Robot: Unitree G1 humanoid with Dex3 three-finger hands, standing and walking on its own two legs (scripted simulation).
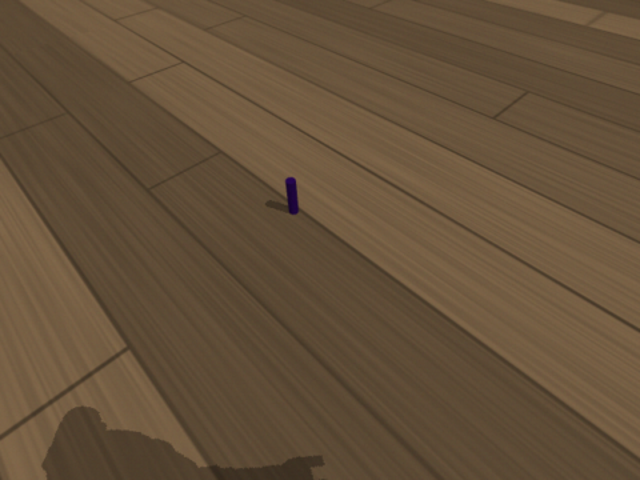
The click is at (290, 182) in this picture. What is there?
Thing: slim round
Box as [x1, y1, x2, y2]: [285, 177, 298, 214]
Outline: 289,177 285,180 289,212 294,214 298,211 295,179
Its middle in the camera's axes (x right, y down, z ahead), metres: -0.13 -0.18 +1.70
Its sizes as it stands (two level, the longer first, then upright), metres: 0.045 0.045 0.185
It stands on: the floor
